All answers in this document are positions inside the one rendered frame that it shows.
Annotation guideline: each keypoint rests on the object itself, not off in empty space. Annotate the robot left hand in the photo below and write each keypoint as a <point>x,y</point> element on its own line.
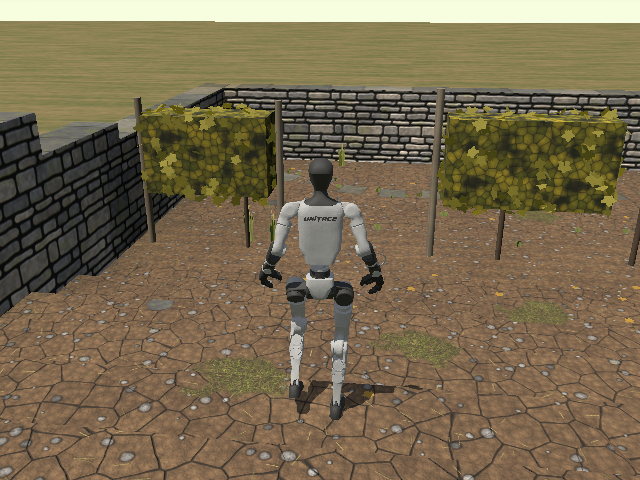
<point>263,278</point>

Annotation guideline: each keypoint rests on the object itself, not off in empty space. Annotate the robot right foot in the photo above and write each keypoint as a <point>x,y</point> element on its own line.
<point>336,411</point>

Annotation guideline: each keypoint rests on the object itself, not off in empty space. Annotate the robot left upper arm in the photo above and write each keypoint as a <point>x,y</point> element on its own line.
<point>288,211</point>

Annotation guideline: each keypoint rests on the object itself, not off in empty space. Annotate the robot left forearm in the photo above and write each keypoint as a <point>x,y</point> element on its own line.
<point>270,261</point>

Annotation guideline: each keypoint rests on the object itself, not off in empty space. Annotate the robot right hand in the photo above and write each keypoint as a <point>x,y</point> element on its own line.
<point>368,279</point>

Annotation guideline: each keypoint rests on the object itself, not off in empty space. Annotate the robot right upper arm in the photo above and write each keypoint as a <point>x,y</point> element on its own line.
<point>352,211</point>

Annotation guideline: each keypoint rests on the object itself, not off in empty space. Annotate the robot right thigh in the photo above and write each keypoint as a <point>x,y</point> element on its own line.
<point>343,305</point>

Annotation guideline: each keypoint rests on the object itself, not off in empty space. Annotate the robot right forearm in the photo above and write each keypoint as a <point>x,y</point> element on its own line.
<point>372,263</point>

